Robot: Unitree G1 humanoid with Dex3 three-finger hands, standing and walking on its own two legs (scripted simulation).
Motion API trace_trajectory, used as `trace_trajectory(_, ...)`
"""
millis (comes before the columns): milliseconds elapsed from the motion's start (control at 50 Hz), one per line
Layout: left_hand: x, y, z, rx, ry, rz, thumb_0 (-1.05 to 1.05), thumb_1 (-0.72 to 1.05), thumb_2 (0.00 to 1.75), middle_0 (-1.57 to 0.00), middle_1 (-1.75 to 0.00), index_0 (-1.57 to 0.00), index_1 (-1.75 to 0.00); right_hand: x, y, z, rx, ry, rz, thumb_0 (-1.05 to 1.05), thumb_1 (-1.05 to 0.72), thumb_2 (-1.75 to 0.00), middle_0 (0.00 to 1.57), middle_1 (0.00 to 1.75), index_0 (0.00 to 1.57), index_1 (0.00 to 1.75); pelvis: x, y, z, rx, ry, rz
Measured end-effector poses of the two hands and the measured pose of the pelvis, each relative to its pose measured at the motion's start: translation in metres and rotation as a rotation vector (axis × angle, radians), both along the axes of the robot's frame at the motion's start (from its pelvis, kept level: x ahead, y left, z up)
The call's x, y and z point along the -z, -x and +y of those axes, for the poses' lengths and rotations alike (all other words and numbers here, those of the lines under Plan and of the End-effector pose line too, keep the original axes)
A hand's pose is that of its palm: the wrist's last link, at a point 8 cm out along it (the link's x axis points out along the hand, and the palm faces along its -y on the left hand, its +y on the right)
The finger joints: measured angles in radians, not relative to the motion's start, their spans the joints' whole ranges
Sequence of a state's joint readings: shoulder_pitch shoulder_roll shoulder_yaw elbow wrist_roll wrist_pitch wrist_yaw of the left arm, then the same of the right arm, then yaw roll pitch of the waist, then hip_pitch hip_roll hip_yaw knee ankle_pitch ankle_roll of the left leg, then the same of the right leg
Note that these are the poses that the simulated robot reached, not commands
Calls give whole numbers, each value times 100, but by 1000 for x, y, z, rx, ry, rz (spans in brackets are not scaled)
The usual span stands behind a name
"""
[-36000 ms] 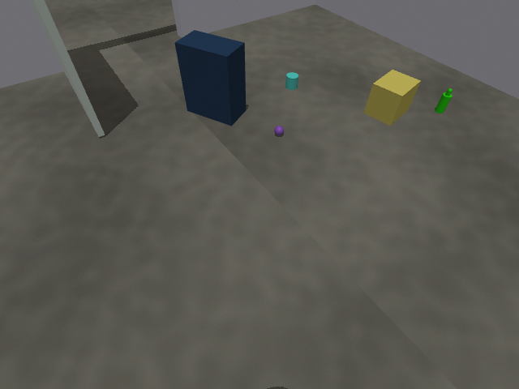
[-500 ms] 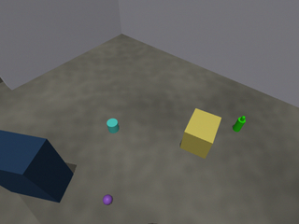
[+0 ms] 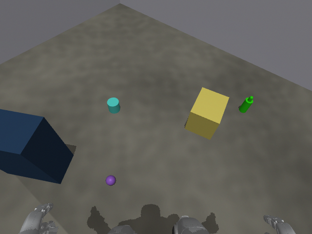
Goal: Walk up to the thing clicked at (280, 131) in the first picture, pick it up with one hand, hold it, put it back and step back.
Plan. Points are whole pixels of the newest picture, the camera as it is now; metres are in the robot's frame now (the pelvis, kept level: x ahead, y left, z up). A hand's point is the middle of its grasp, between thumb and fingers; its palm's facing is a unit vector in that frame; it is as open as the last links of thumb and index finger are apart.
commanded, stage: step back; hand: left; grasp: from above
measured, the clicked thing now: (110, 180) +0.44 +0.24 -0.72
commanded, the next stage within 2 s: none
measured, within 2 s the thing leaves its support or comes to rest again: neither
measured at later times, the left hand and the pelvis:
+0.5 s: hand out of the picture +0.01 +0.24 -0.14, palm faces -0.12 -0.92 -0.39, open 7.4 cm; pelvis -0.11 -0.01 +0.00, yaw -5 degrees
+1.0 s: hand out of the picture -0.14 +0.27 -0.14, palm faces -0.04 -0.93 -0.36, open 7.4 cm; pelvis -0.26 +0.00 +0.02, yaw -3 degrees
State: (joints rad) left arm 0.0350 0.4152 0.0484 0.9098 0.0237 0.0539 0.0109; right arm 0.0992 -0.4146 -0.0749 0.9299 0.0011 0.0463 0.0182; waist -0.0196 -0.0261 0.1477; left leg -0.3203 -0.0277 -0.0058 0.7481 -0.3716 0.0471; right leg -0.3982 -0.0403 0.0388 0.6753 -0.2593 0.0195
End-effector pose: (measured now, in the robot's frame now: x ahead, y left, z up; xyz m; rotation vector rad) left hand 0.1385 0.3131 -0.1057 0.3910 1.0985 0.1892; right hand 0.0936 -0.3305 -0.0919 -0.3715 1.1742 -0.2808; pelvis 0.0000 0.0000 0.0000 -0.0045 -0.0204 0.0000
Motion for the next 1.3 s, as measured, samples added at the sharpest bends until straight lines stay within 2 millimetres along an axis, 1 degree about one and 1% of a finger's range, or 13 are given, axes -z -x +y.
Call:
trace_trajectory(60,8,-6,8,0,9,-38,0,91,89,-20,-30,-20,-30,-1,25,10,-17,25,32,0,-91,-89,20,30,20,30,4,13,8,3,0,-6)
trace_trajectory(140,7,7,3,15,29,-17,0,91,89,-20,-30,-20,-30,-8,60,23,1,17,80,0,-90,-89,20,30,21,30,-6,27,10,11,19,-7)
trace_trajectory(220,8,34,-2,34,44,36,0,91,89,-20,-30,-20,-30,-10,82,30,19,9,74,0,-90,-89,20,30,21,30,-12,41,11,34,29,-3)
trace_trajectory(300,9,63,-8,48,40,82,0,91,89,-20,-30,-20,-30,-6,99,29,28,-2,45,0,-90,-89,21,30,21,31,-10,58,8,63,26,-5)
trace_trajectory(440,6,109,-24,58,7,78,0,91,89,-21,-30,-20,-30,16,130,6,34,-33,10,0,-90,-89,21,30,21,31,2,97,-10,91,34,-24)
trace_trajectory(540,-11,147,-31,34,6,65,0,91,89,-21,-30,-20,-30,13,151,-2,45,-47,14,0,-90,-89,20,30,21,30,-8,121,-14,82,-5,-27)
trace_trajectory(660,-19,167,-25,14,0,-9,0,90,89,-21,-30,-20,-30,9,184,-1,1,-24,49,0,-90,-89,20,30,21,30,-10,152,-9,43,-7,-8)
trace_trajectory(780,-3,193,-7,1,31,-66,0,90,89,-21,-30,-20,-30,6,217,16,-48,9,67,0,-90,-89,20,30,21,30,0,192,4,6,-16,-25)
trace_trajectory(920,-3,249,-1,-32,47,1,0,91,89,-21,-30,-20,-30,-18,249,29,-59,10,24,0,-90,-89,21,30,21,31,-15,231,6,20,30,-20)
trace_trajectory(1020,0,300,0,-26,30,67,0,91,89,-21,-30,-20,-30,-25,262,25,-54,16,-52,0,-90,-89,21,30,21,31,-16,264,1,51,32,-16)
trace_trajectory(1100,3,338,-5,-9,12,113,0,91,89,-20,-30,-20,-30,-21,282,15,-55,10,-102,0,-90,-89,21,30,21,31,-11,296,-7,80,25,-19)
trace_trajectory(1220,2,394,-27,7,-15,115,0,91,89,-20,-30,-20,-30,2,331,-16,-40,-17,-126,0,-90,-89,21,30,21,31,3,349,-29,110,19,-28)
trace_trajectory(1300,-12,440,-43,-13,-20,117,0,91,89,-21,-30,-20,-30,10,376,-29,-2,-36,-68,0,-90,-89,20,30,21,30,-3,376,-40,91,-17,-33)
